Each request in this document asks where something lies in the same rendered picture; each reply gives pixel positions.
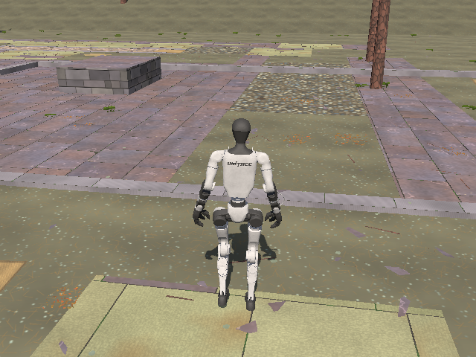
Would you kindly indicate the right robot upper arm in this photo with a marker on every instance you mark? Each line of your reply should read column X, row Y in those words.
column 262, row 158

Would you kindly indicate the robot right hand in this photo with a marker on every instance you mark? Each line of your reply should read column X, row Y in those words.
column 274, row 216

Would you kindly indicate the left robot forearm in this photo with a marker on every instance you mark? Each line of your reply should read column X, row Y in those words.
column 202, row 199

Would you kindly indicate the humanoid robot head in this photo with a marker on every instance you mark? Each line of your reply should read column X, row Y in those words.
column 241, row 129

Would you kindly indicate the robot left hand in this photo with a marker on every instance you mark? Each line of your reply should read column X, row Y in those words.
column 198, row 214

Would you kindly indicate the right robot forearm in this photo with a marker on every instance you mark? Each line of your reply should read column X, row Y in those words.
column 273, row 200

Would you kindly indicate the left robot upper arm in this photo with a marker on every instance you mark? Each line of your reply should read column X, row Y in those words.
column 212, row 168

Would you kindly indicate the robot right shin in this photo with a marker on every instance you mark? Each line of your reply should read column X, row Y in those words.
column 252, row 276

